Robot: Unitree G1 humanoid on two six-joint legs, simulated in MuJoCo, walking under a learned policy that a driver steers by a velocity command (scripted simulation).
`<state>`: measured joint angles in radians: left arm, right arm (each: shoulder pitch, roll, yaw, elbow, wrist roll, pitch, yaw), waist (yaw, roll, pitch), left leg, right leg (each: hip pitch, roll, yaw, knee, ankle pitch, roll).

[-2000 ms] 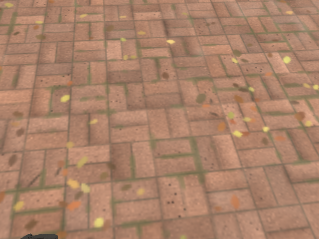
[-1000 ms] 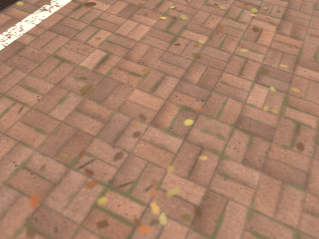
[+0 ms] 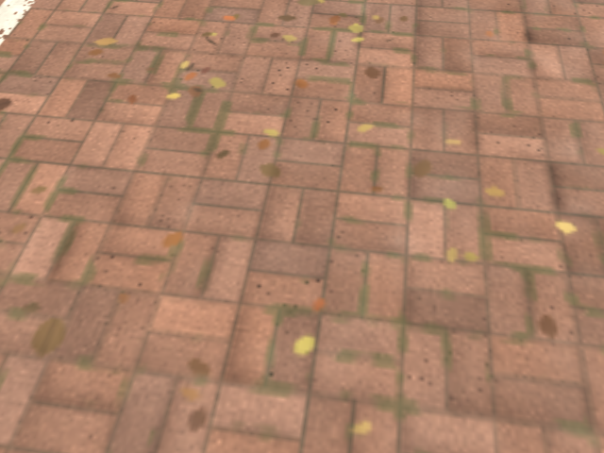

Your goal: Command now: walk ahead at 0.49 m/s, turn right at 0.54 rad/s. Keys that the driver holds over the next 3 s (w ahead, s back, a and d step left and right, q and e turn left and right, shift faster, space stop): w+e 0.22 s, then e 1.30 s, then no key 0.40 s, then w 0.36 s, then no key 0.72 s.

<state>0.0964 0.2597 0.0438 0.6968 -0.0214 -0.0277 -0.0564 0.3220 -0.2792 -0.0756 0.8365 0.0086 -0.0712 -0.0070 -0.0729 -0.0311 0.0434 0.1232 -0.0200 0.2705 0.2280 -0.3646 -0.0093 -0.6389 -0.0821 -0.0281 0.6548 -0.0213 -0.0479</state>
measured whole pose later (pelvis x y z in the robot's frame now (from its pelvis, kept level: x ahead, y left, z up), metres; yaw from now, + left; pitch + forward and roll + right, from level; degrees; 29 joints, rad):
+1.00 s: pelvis +0.34 -0.05 +0.00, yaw -37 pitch +1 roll +2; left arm 0.21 0.31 0.07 0.60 0.00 0.06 0.01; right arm 0.09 -0.32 -0.08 0.75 -0.01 0.02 -0.02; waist 0.00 0.03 0.06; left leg -0.41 0.08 0.12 0.71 -0.39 -0.04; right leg -0.33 -0.01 0.00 0.61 -0.32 -0.04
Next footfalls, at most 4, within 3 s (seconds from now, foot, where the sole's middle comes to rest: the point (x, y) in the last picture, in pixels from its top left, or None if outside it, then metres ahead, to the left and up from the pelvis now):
0.06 right None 0.22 -0.10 -0.77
0.52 left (290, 435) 0.50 0.03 -0.77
0.96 right None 0.32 -0.16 -0.77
1.40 left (308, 443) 0.48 -0.01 -0.77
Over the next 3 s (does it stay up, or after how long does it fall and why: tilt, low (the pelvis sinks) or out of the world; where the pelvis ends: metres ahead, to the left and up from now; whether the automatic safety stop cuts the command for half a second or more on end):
stays up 0.45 -0.27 0.01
